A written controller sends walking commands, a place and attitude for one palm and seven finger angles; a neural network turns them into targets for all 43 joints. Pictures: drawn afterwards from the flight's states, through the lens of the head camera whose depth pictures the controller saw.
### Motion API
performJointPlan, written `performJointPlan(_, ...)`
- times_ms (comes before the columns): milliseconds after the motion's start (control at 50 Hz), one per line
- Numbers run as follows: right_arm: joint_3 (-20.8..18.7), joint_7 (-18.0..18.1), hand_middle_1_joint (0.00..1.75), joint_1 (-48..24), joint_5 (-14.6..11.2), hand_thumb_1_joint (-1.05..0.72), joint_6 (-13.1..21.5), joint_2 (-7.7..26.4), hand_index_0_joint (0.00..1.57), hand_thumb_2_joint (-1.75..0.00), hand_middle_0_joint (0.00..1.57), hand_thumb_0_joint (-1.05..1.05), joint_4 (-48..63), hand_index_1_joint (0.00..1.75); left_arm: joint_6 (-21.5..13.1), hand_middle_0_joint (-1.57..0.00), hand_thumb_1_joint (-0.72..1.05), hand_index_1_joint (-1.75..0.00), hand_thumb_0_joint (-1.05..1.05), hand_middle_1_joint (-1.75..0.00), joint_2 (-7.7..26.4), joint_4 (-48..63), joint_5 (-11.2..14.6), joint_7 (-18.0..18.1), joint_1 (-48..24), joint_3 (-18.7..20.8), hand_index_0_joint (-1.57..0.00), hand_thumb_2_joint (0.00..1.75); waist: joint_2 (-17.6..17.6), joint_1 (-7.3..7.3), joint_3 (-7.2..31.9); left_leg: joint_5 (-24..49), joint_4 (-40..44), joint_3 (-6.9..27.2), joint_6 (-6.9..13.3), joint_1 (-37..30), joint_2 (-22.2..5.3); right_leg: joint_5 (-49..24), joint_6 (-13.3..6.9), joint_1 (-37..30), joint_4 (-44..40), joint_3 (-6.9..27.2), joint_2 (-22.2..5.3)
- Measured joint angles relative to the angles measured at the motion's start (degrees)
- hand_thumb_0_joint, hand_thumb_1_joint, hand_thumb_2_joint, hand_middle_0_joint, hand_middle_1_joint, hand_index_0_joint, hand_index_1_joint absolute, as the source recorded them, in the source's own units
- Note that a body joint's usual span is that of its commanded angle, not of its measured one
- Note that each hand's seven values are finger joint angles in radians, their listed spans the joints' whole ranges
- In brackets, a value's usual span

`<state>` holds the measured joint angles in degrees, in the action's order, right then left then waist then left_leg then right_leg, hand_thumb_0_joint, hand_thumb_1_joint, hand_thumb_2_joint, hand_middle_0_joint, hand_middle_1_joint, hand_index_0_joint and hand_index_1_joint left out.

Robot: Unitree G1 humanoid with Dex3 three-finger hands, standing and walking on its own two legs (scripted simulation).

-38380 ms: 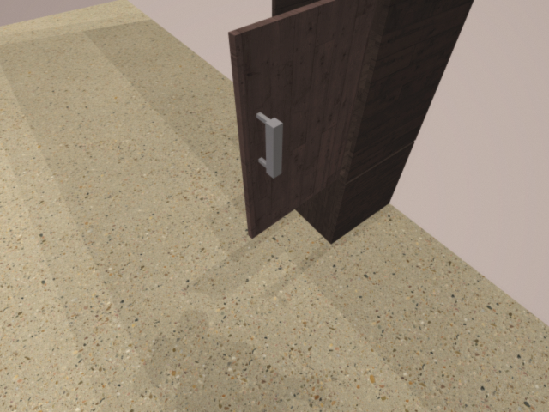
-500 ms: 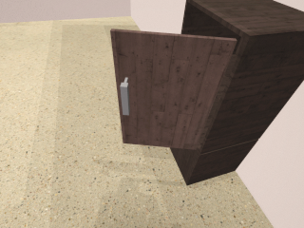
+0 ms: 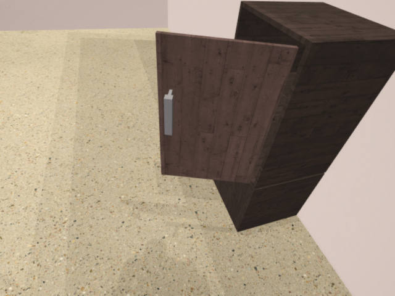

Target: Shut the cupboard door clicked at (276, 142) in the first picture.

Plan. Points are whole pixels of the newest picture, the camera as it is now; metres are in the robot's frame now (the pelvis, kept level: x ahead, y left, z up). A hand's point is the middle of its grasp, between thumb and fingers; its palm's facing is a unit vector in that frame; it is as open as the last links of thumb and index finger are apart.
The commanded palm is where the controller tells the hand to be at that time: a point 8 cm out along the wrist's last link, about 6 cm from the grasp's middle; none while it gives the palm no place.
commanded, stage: shuffle to correct the standing spot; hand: left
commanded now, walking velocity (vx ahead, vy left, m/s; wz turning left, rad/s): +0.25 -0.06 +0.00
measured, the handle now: (169, 112) +0.66 +0.15 +0.02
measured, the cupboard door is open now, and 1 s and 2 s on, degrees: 68 68 68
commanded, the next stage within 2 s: come to a stop and stand still in 0.96 s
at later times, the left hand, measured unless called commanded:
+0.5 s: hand out of the picture +0.01 +0.16 -0.19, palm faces +0.00 -1.00 -0.08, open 7.4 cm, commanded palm none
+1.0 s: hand (150, 286) +0.19 +0.12 -0.16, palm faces +0.06 -0.98 -0.19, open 7.3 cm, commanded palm none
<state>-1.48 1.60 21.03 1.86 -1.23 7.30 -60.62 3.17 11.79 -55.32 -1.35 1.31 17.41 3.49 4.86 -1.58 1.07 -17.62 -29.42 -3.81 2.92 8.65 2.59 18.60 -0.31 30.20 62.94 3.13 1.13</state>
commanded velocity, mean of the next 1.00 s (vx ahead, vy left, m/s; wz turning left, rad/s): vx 0.22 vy -0.05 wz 0.01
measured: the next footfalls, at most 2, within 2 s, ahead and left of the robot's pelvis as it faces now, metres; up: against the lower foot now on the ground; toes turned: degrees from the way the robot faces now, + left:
right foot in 0.16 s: +0.00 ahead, -0.13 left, +0.00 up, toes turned -2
left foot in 0.42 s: +0.15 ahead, +0.11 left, +0.00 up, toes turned +4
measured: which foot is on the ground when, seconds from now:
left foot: down 0.00-0.16, up 0.18-0.40, down 0.42-0.82, up 0.84-1.00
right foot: up 0.00-0.14, down 0.16-0.42, up 0.44-0.80, down 0.82-1.00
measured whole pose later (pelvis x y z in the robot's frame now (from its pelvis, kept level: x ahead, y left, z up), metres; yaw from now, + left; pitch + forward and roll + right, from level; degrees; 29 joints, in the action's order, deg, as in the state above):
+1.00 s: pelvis +0.17 -0.06 +0.01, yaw +0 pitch +0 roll +0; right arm -3.1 -0.5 15.6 1.7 0.0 8.9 -60.1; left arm -2.5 9.0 -57.9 -1.4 0.8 17.1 2.5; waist 0.7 0.1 -1.7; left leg -20.7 -54.5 -5.0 0.6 26.9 -3.7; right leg 13.3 -2.9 12.3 25.5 -7.4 -0.9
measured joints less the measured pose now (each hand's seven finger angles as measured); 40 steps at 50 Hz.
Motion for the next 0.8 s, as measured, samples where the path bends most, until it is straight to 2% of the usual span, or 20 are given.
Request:
performJointPlan(60, 0.2, -0.3, 0.3, 1.7, 0.3, -0.91, 0.2, -0.5, 0.2, -0.9, 0.2, 0.01, -0.9, 0.3, -1.0, -0.2, 0.91, -0.3, 0.01, -0.3, -0.5, 1.2, -0.1, -1.0, -0.4, -0.4, -0.2, 0.9, -2.4, 0.74, 0.5, 1.9, 2.4, 1.0, 0.0, 0.9, -1.4, 3.1, -0.7, -5.9, -7.0, -2.9, -1.2)
performJointPlan(120, 0.2, -0.5, 0.3, 2.3, 0.4, -0.9, 0.7, -0.5, 0.2, -0.9, 0.2, 0.01, -0.6, 0.3, -2.0, -0.2, 0.9, -0.3, 0.01, -0.3, -0.7, 1.4, 0.1, -1.5, 0.2, -0.7, -0.2, 0.9, -4.0, 1.97, 0.5, 2.2, 2.4, 0.8, -0.5, 2.7, -2.7, 6.0, -1.2, -13.6, -21.1, -4.7, -1.7)
performJointPlan(160, 0.2, -0.6, 0.3, 2.8, 0.1, -0.9, 1.1, -0.7, 0.2, -0.9, 0.2, 0.01, -0.1, 0.3, -2.9, -0.2, 0.9, -0.3, 0.01, -0.3, -0.5, 1.4, 0.2, -1.5, 0.8, -0.9, -0.2, 0.9, -3.7, 2.64, 0.5, 0.1, -0.9, 0.3, -1.0, 5.4, -2.9, 5.7, -2.0, -19.0, -31.9, -3.9, -1.9)
performJointPlan(200, -0.1, -0.8, 0.3, 2.1, -0.2, -0.9, 0.9, -0.2, 0.2, -0.9, 0.2, 0.01, -0.5, 0.3, -3.8, -0.2, 0.9, -0.3, 0.01, -0.3, -1.2, 0.4, 0.2, -1.0, 0.5, -1.0, -0.2, 0.9, -4.7, 2.48, -1.0, -5.9, -9.2, 1.1, -0.8, 9.2, -3.7, 0.5, -1.2, -19.0, -33.4, -3.9, -0.8)
performJointPlan(260, -0.7, -1.7, 0.3, 1.2, -0.2, -0.9, 0.5, 0.8, 0.2, -0.9, 0.2, 0.01, -0.6, 0.3, -4.7, -0.2, 0.9, -0.3, 0.0, -0.3, -2.7, -1.0, 0.3, -0.7, 2.0, -1.3, -0.2, 0.9, -5.3, 2.66, -2.2, -6.7, -22.0, 1.4, -0.6, 15.5, -4.1, -0.1, -1.4, -21.4, -35.8, -5.0, 0.1)
performJointPlan(320, -1.2, -2.4, 0.3, -0.5, -0.5, -0.91, 0.6, 1.6, 0.2, -0.9, 0.2, 0.01, 0.3, 0.3, -5.3, -0.2, 0.9, -0.3, 0.01, -0.3, -3.6, -2.9, 0.1, -0.6, 4.1, -1.7, -0.2, 0.9, -4.1, 2.46, -2.6, -3.7, -23.7, 0.4, -0.9, 18.8, -5.1, -0.7, -1.2, -24.0, -39.1, -4.8, -0.1)
performJointPlan(380, -1.6, -2.5, 0.3, -2.7, -0.7, -0.91, 1.7, 1.9, 0.2, -0.9, 0.2, 0.01, 1.9, 0.3, -5.1, -0.2, 0.9, -0.3, 0.01, -0.3, -3.8, -4.7, -0.1, -1.0, 5.3, -1.9, -0.2, 0.9, -2.3, 2.14, -3.4, -0.2, -14.3, -0.3, -1.3, 17.3, -5.6, 0.3, -0.4, -25.4, -39.0, -4.3, -0.7)
performJointPlan(420, -1.5, -2.2, 0.3, -3.4, -0.6, -0.91, 3.2, 2.4, 0.2, -0.9, 0.2, 0.01, 3.1, 0.3, -4.8, -0.2, 0.9, -0.3, 0.01, -0.3, -4.0, -5.4, 0.0, -1.5, 6.1, -1.9, -0.2, 0.9, -1.9, 1.83, -3.8, 2.0, -5.8, -0.3, -1.5, 13.7, -5.5, 3.5, -0.1, -24.6, -34.6, -3.9, -0.9)
performJointPlan(440, -1.6, -1.9, 0.3, -3.7, -0.4, -0.91, 4.1, 2.8, 0.2, -0.9, 0.2, 0.01, 3.7, 0.3, -4.5, -0.2, 0.9, -0.3, 0.01, -0.3, -4.1, -5.7, 0.2, -1.7, 6.4, -2.0, -0.2, 0.9, -2.1, 1.86, -3.7, 5.7, -4.8, -0.4, -1.6, 13.4, -5.7, 5.9, -0.8, -22.5, -29.2, -4.2, -1.0)
performJointPlan(480, -1.5, -1.2, 0.3, -4.9, -0.1, -0.91, 4.4, 2.2, 0.2, -0.9, 0.2, 0.0, 4.0, 0.3, -3.5, -0.2, 0.9, -0.3, 0.01, -0.3, -3.4, -6.3, 0.2, -1.9, 5.6, -1.8, -0.2, 0.9, -0.8, 1.92, -4.2, 4.7, -7.4, -1.6, -1.0, 13.2, -5.1, 9.0, -2.3, -16.6, -14.2, -3.3, -1.5)
performJointPlan(520, -1.1, -0.9, 0.3, -4.9, 0.0, -0.91, 4.4, 1.3, 0.2, -0.9, 0.2, 0.0, 4.0, 0.3, -3.0, -0.2, 0.9, -0.3, 0.01, -0.3, -2.3, -6.3, -0.2, -2.1, 4.1, -1.3, -0.2, 0.9, 0.1, 1.88, -3.8, 3.5, -5.9, -2.3, -0.7, 11.6, -4.4, 7.0, -3.1, -10.4, -2.9, -3.7, -2.0)
performJointPlan(560, -0.7, -0.6, 0.3, -4.3, 0.0, -0.91, 4.5, 0.2, 0.2, -0.9, 0.2, 0.0, 3.4, 0.3, -3.0, -0.2, 0.9, -0.3, 0.01, -0.3, -1.5, -5.5, -0.5, -2.3, 2.1, -0.9, -0.2, 0.9, 0.2, 1.56, -3.3, 4.6, -2.3, -2.2, -0.9, 9.7, -3.8, 2.8, -3.0, -5.6, 1.9, -4.8, -3.1)
performJointPlan(620, -0.1, -0.1, 0.3, -3.6, 0.0, -0.92, 4.5, -0.8, 0.2, -0.9, 0.2, 0.0, 2.0, 0.3, -3.3, -0.2, 0.91, -0.3, 0.01, -0.3, -0.9, -3.3, -0.3, -2.5, -0.7, -0.5, -0.2, 0.9, -0.5, 0.85, -2.9, 6.6, 3.1, -1.9, -1.1, 6.7, -3.3, -1.5, -2.0, -1.3, 0.5, -5.5, -4.7)
performJointPlan(680, -0.1, -0.4, 0.3, -3.0, 0.0, -0.93, 4.3, -0.9, 0.2, -0.9, 0.2, 0.01, 1.0, 0.3, -3.4, -0.19, 0.91, -0.3, 0.01, -0.3, -0.8, -1.7, -0.2, -2.3, -2.6, -0.3, -0.2, 0.9, -1.7, 0.81, -2.7, 7.3, 6.4, -1.8, -1.5, 4.2, -3.3, -2.6, -1.2, -0.7, -7.3, -5.9, -5.8)
performJointPlan(740, -0.3, -0.8, 0.3, -2.9, 0.2, -0.92, 3.7, -0.7, 0.2, -0.9, 0.2, 0.01, 0.7, 0.3, -3.4, -0.19, 0.92, -0.3, 0.01, -0.3, -0.8, -0.8, 0.0, -2.4, -4.0, -0.2, -0.2, 0.9, -2.9, 1.64, -2.8, 6.1, 6.4, -1.8, -2.3, 2.9, -3.9, -1.9, -0.8, -3.2, -17.6, -6.6, -6.1)
performJointPlan(800, -0.6, -1.1, 0.3, -2.5, 0.1, -0.92, 2.9, -0.6, 0.2, -0.9, 0.2, 0.01, 0.6, 0.3, -4.2, -0.19, 0.91, -0.3, 0.01, -0.3, -0.6, -0.1, -0.1, -2.5, -4.3, -0.3, -0.2, 0.9, -3.5, 2.17, -2.8, 2.2, 1.8, -1.7, -3.4, 3.4, -4.7, -3.2, -0.6, -8.5, -27.9, -7.0, -5.3)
